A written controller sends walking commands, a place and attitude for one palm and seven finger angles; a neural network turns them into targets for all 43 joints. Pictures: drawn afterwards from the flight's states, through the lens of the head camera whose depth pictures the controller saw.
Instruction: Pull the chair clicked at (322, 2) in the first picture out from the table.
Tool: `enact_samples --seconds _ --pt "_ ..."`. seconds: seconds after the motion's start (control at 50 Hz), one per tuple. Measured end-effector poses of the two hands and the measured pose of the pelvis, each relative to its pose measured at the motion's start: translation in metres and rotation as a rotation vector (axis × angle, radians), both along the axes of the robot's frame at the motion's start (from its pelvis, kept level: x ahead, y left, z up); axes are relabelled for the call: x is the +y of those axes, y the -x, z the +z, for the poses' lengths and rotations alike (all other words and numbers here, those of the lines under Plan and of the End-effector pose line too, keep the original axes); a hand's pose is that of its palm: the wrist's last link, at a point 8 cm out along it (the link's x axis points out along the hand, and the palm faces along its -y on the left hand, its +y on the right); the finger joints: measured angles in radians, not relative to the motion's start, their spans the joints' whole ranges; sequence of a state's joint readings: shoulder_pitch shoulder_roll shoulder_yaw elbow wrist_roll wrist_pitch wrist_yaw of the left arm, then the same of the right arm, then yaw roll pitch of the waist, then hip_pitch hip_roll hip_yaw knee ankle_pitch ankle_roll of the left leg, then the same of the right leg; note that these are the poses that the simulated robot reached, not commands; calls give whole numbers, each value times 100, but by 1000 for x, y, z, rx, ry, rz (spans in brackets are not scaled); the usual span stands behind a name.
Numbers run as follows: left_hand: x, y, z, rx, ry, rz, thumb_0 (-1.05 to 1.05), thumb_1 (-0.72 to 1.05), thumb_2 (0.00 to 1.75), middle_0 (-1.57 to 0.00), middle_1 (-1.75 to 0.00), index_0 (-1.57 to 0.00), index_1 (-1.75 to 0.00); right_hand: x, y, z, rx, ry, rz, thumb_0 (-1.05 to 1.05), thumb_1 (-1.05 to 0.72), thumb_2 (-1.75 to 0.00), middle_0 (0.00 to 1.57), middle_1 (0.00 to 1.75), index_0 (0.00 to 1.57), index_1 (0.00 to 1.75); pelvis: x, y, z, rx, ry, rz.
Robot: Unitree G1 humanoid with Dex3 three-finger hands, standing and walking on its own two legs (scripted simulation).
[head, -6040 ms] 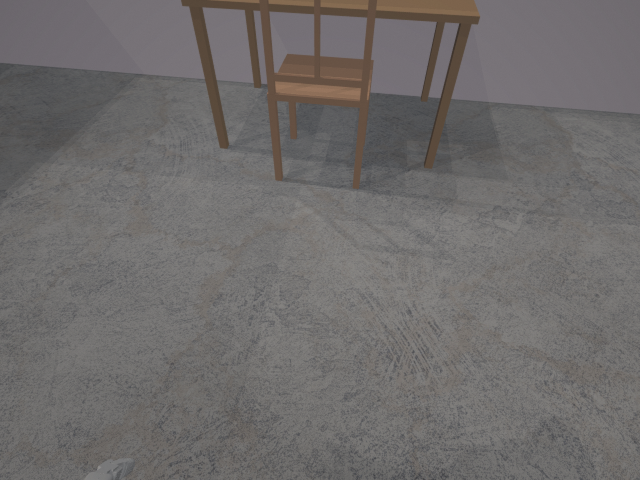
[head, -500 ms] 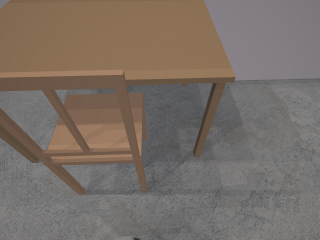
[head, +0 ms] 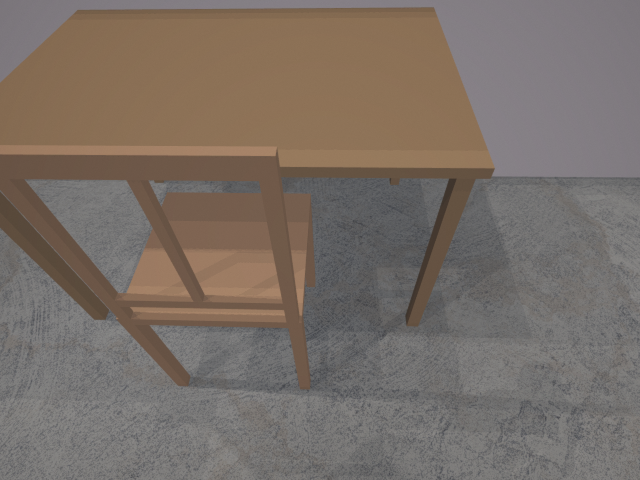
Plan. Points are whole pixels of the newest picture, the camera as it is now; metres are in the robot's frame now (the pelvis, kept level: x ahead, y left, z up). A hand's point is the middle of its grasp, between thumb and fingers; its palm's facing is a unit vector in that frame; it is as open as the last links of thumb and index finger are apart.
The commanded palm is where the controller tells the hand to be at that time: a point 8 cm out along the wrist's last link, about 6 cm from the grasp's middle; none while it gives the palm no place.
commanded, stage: come to a stop and stand still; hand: left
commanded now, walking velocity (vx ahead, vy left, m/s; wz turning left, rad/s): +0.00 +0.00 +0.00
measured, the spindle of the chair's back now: (173, 248) +0.46 +0.31 -0.06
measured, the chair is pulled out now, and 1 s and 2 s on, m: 0.00 0.00 0.00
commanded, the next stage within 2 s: look again from close up in 0.46 s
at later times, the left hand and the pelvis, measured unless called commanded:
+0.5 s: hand out of the picture +0.04 +0.22 -0.18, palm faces +0.01 -0.98 -0.19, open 7.3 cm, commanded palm none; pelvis +0.02 +0.04 +0.00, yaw -1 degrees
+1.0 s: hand out of the picture +0.03 +0.21 -0.18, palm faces +0.00 -0.97 -0.23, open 7.3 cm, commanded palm none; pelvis -0.02 +0.02 -0.01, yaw +0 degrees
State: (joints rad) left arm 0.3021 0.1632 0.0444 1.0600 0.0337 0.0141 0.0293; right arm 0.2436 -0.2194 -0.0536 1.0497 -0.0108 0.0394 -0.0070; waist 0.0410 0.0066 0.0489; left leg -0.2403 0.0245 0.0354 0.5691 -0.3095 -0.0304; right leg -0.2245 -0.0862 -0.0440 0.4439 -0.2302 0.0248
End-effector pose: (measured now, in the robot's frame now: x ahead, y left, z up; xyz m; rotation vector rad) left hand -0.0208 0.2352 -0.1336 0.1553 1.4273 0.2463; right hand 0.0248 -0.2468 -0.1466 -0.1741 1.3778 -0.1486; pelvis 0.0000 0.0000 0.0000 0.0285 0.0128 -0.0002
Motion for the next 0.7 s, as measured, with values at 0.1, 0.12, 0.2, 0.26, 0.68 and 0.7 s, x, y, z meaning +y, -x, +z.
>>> enact_samples --seconds 0.1,0.12,0.2,0.26,0.68,0.7 --pt "23 5 -21 41 36 15 0 91 89 -20 -30 -21 -30 34 -20 2 -65 16 20 1 -91 -90 20 30 19 29 22 -7 -8 -7 21 3" --pt "25 2 -22 38 41 13 0 91 89 -20 -30 -20 -30 40 -23 4 -71 13 24 1 -91 -90 20 30 19 29 24 -8 -8 -9 19 0" --pt "28 -12 -24 17 62 -4 0 91 90 -20 -30 -20 -30 50 -33 6 -91 29 18 1 -94 -90 20 30 20 29 33 -14 -6 -22 20 -6" --pt "28 -24 -23 -1 72 -28 0 91 90 -20 -30 -20 -30 54 -36 6 -102 27 4 1 -94 -90 21 30 20 29 38 -17 -5 -27 28 -12" --pt "41 -61 -12 -94 -3 -126 0 91 89 -20 -30 -21 -30 50 20 -5 -12 -10 -57 1 -91 -90 21 30 20 29 31 -13 -8 -26 20 -7" --pt "42 -62 -11 -106 -15 -127 0 91 89 -20 -30 -21 -30 46 18 -6 -20 -5 -59 1 -91 -90 21 30 20 29 29 -12 -9 -26 23 -6"
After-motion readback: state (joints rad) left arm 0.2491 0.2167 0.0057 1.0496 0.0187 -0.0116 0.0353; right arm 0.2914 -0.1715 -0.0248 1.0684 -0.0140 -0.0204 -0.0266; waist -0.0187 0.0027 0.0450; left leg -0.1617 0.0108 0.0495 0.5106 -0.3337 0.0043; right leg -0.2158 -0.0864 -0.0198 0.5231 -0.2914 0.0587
